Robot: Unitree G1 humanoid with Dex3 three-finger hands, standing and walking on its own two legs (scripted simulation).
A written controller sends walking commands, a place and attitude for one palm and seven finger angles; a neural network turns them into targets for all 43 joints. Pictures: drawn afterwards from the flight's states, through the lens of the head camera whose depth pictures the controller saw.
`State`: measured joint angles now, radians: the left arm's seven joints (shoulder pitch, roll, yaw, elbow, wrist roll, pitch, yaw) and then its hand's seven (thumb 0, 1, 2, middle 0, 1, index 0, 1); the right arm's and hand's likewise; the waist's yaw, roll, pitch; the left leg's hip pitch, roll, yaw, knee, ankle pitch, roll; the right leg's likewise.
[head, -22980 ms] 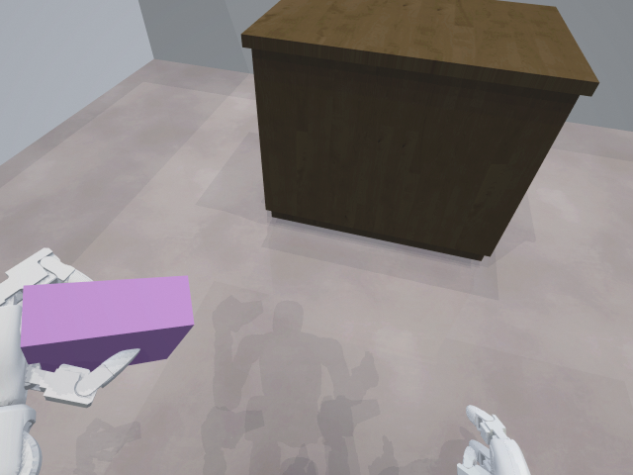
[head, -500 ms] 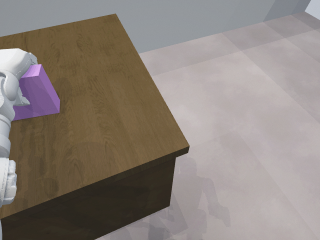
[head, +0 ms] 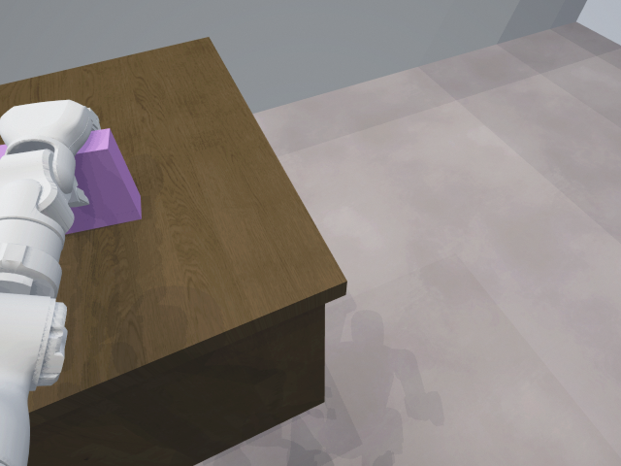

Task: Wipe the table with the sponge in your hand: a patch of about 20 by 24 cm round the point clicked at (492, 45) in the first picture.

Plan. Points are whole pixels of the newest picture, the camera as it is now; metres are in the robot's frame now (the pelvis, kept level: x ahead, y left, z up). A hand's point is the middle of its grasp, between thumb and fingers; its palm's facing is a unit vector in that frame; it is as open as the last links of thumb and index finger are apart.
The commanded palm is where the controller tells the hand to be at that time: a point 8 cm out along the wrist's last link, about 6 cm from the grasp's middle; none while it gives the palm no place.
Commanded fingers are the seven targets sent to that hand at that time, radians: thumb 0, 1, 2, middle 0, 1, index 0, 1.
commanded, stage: slide across to the middle lane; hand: left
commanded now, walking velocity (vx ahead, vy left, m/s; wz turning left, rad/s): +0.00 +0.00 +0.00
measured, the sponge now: (79, 197) +0.44 +0.33 +0.09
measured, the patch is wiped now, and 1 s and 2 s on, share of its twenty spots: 0.40 0.60 0.75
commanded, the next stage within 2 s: wipe back along the middle lane in 0.04 s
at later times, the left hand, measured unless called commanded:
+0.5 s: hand (76, 169) +0.44 +0.31 +0.14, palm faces -0.01 +0.03 -1.00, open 9.0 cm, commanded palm +0.41 +0.32 +0.18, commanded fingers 0.00 0.10 1.30 -1.20 -1.60 -1.20 -1.60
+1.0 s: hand (74, 198) +0.40 +0.30 +0.14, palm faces +0.03 +0.03 -1.00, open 8.9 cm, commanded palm +0.36 +0.29 +0.16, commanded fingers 0.00 0.10 1.30 -1.20 -1.60 -1.20 -1.60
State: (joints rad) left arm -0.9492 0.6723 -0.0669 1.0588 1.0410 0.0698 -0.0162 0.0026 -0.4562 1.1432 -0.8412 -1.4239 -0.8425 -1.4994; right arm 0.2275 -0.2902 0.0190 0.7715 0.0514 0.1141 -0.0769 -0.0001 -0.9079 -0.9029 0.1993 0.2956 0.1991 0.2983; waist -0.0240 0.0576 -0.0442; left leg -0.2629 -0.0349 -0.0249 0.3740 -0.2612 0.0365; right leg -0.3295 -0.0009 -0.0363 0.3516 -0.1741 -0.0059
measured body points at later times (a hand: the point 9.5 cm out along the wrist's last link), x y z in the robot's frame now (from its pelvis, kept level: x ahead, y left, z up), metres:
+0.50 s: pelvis +0.01 +0.01 +0.00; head +0.04 -0.02 +0.45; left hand +0.44 +0.31 +0.19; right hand +0.08 -0.27 -0.14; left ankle -0.06 +0.10 -0.74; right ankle -0.01 -0.12 -0.74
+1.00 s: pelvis +0.01 +0.02 +0.00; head +0.02 -0.01 +0.45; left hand +0.39 +0.29 +0.19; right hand +0.18 -0.22 -0.13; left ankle -0.06 +0.10 -0.74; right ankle -0.01 -0.12 -0.74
